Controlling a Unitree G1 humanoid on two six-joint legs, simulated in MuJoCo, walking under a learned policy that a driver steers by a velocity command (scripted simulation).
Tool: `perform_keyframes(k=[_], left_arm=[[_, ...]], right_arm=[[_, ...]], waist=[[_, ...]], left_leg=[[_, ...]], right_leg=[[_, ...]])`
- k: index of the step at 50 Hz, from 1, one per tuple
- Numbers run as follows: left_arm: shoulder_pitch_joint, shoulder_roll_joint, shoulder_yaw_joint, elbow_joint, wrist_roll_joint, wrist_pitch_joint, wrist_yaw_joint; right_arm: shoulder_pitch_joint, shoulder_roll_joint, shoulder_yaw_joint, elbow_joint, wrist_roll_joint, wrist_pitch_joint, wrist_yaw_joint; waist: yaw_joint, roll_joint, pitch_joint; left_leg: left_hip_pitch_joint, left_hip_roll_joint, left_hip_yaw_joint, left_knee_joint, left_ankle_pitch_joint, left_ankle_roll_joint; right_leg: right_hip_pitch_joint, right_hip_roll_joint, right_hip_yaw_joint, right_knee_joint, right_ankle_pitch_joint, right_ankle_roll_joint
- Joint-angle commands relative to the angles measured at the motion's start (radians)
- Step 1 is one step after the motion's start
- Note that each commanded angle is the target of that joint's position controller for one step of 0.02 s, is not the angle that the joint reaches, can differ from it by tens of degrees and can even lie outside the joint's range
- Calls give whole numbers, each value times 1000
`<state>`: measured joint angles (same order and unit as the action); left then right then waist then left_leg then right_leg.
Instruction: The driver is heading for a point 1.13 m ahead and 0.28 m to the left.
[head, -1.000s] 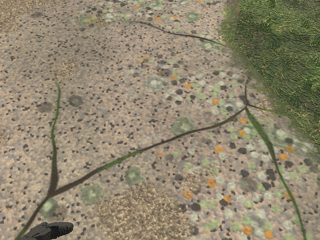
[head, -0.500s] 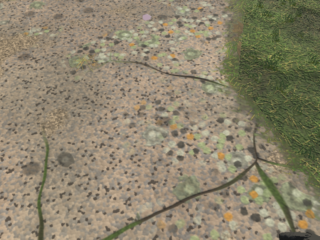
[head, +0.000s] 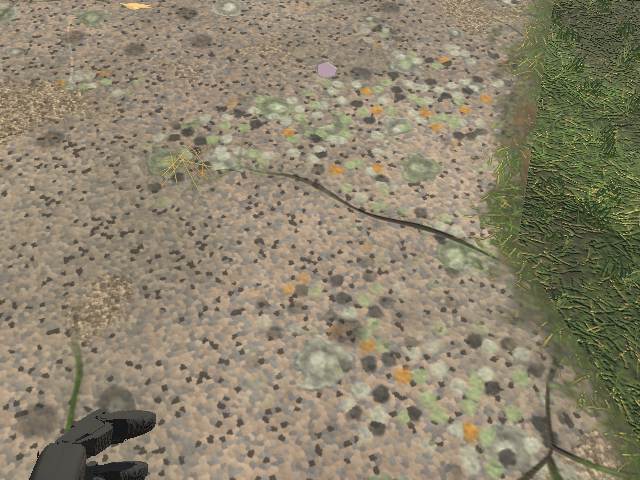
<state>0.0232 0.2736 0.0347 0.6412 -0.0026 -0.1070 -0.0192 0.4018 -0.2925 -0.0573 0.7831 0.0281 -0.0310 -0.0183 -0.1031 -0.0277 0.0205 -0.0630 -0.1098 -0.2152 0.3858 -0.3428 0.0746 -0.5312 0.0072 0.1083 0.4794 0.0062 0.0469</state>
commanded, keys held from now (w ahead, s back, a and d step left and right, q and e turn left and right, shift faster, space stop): w+q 0.82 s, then w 0.18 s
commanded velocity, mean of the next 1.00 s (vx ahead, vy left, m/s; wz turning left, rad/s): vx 0.50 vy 0.00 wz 0.55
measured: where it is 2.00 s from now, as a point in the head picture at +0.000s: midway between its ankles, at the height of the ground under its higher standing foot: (120, 277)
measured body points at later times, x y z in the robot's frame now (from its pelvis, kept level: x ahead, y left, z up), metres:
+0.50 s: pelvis +0.26 +0.02 -0.01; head +0.30 +0.04 +0.44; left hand +0.18 +0.31 -0.13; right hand +0.56 -0.13 -0.08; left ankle +0.38 +0.19 -0.71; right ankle +0.16 -0.14 -0.74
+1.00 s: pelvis +0.53 +0.13 +0.00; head +0.55 +0.16 +0.45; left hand +0.60 +0.46 -0.08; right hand +0.73 -0.09 -0.11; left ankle +0.39 +0.17 -0.74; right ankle +0.74 +0.10 -0.72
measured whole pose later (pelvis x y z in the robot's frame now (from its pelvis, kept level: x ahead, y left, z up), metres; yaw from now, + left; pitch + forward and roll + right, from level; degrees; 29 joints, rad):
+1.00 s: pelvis +0.53 +0.13 +0.00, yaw +33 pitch +2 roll +1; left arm 0.05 0.29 0.03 0.70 0.00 -0.10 -0.03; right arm 0.37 -0.30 -0.06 0.72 0.02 -0.04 -0.01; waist -0.08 -0.04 0.02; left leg -0.06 -0.10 -0.17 0.40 -0.36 0.06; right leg -0.53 -0.02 0.06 0.52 0.03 0.03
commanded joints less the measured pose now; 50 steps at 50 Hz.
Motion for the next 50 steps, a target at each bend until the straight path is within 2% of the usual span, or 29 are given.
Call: perform_keyframes(k=[1, 2, 3, 4, 5, 6, 7, 8, 10, 13, 16, 19, 23, 25, 26, 27, 28, 29, 30, 31, 32, 33, 34, 35, 38, 40, 43, 47, 50], left_arm=[[14, 135, 52, -59, -7, -29, 3], [115, 164, 67, -38, 2, -33, 10], [272, 217, 82, -25, 16, -32, 20], [348, 281, 99, 13, 20, -15, 17], [336, 194, 82, 7, -3, -8, 12], [294, 135, 67, 0, -3, -4, 16], [247, 121, 59, 1, 6, 1, 16], [220, 102, 53, 12, 9, 3, 15], [199, 87, 47, 27, 15, -1, 15], [198, 116, 59, 57, 4, -10, 14], [195, 149, 68, 78, 6, -7, 16], [215, 171, 71, 101, 0, 2, 20], [270, 208, 81, 138, -19, 21, 22], [272, 235, 89, 142, -27, 34, 27], [270, 252, 94, 142, -30, 42, 31], [260, 254, 93, 138, -34, 49, 36], [271, 226, 80, 130, -22, 48, 41], [355, 91, 35, 76, 26, 33, 30], [315, 120, 26, 59, 13, -3, 17], [204, 192, 48, 32, -30, -21, 6], [169, 178, 40, 18, -33, -32, 7], [168, 170, 40, 31, -10, -35, 15], [184, 178, 47, 37, 6, -27, 20], [198, 177, 49, 40, 11, -15, 18], [186, 135, 39, 41, 21, 10, 21], [105, 109, 28, 19, 21, 13, 20], [2, 83, 14, 3, 12, 5, 7], [-63, 113, 21, -17, -2, -9, -12], [-21, 140, 34, -14, -1, -16, -15]], right_arm=[[-26, -157, -44, -59, 0, 1, -8], [-42, -129, -35, -71, -5, -1, -4], [-47, -77, -16, -94, -22, -5, 1], [99, -11, 7, -118, 1, -14, 2], [95, -110, -9, -97, 12, -15, -1], [-14, -165, -26, -106, 7, -12, 0], [-71, -159, -28, -117, -2, -8, -1], [-108, -147, -31, -131, -12, -8, 3], [-103, -107, -29, -142, 0, 0, 14], [-147, -63, -18, -173, -5, 11, 22], [-197, -54, -11, -190, -6, 6, 35], [-292, -42, -3, -212, -6, -7, 53], [-388, -52, -5, -261, -3, -6, 74], [-372, -79, -19, -273, -8, -1, 78], [-318, -105, -33, -267, -12, 4, 77], [-187, -143, -57, -236, -11, 9, 72], [-8, -205, -91, -189, -6, 18, 55], [15, -326, -112, -184, 3, 18, 38], [36, -290, -94, -224, -2, 1, 45], [11, -222, -72, -210, -12, -13, 51], [-35, -199, -65, -204, -11, -21, 51], [-104, -173, -56, -210, -12, -23, 48], [-150, -148, -47, -223, -22, -24, 46], [-174, -141, -43, -232, -29, -24, 43], [-164, -152, -47, -211, -22, -31, 27], [-136, -167, -52, -192, -17, -28, 14], [-100, -166, -50, -165, -13, -22, 4], [-27, -158, -46, -113, -7, -23, 7], [-25, -160, -49, -93, -12, -14, 7]], waist=[[88, 156, -34], [141, 143, -108], [208, 51, -256], [148, -268, -373], [164, -206, -304], [189, -105, -166], [175, -38, -87], [159, -34, -31], [126, -82, -7], [118, -65, 13], [126, -40, 13], [161, -23, 29], [178, -24, 53], [147, -47, 25], [109, -64, -17], [29, -52, -86], [-54, -6, -175], [30, 270, -256], [-2, 230, -442], [-29, 143, -316], [4, 106, -194], [51, 47, -126], [90, 63, -94], [114, 83, -85], [124, 78, -63], [98, 82, -35], [52, 106, -19], [21, 117, 3], [52, 150, 11]], left_leg=[[-47, 233, -224, 24, 382, 88], [-86, 186, -188, 143, 431, 59], [-210, 128, -110, 405, 298, 24], [-558, -9, 22, 705, -219, -38], [-685, 82, 19, 840, -237, -51], [-714, 115, 33, 874, -142, -59], [-691, 146, 66, 862, -68, -70], [-679, 170, 73, 824, -23, -76], [-619, 206, 93, 781, 19, -78], [-644, 228, 116, 697, 66, -94], [-648, 234, 130, 557, 213, -98], [-594, 214, 179, 385, 359, -80], [-581, 188, 227, 268, 320, -38], [-507, 139, 275, 244, 219, 0], [-420, 100, 304, 240, 169, 23], [-239, 58, 322, 192, 195, 57], [54, 66, 253, 165, 229, 98], [416, 337, -247, 131, 152, 255], [512, 455, -649, -41, -20, 359], [435, 420, -511, -78, -13, 292], [285, 377, -377, -85, 57, 257], [141, 335, -279, -89, 166, 226], [32, 303, -211, -106, 281, 213], [-36, 286, -187, -127, 333, 214], [-152, 256, -104, -154, 437, 224], [-182, 228, -66, -156, 405, 201], [-209, 196, -28, -150, 291, 154], [-122, 255, -91, -105, 222, 139], [-39, 295, -141, -36, 302, 118]], right_leg=[[195, 15, -27, -62, -47, -46], [371, -23, -16, -76, -38, -84], [636, -187, 135, -41, -99, -151], [941, -408, 566, -98, -271, -316], [892, -429, 662, -150, -475, -308], [767, -377, 508, -171, -456, -263], [648, -333, 379, -192, -329, -238], [562, -297, 292, -216, -223, -231], [464, -252, 165, -267, -133, -219], [425, -262, 62, -322, -40, -247], [445, -252, -50, -332, 61, -243], [455, -232, -153, -329, 99, -214], [560, -269, -210, -290, 172, -183], [608, -277, -248, -190, 437, -162], [616, -274, -269, -87, 602, -150], [572, -252, -299, 91, 674, -128], [391, -217, -309, 345, 532, -91], [-62, -60, -296, 727, -330, -27], [-206, 31, -51, 896, -621, -25], [-295, -27, -4, 904, -527, -41], [-289, -65, -21, 825, -438, -53], [-232, -100, -24, 739, -380, -47], [-157, -122, -21, 678, -341, -40], [-105, -126, -21, 654, -319, -30], [-66, -110, -48, 537, -252, 15], [-72, -92, -52, 393, -124, 32], [9, -52, -60, 169, 68, 32], [35, -43, -42, 59, 91, -1], [74, -36, -55, 19, -41, -51]])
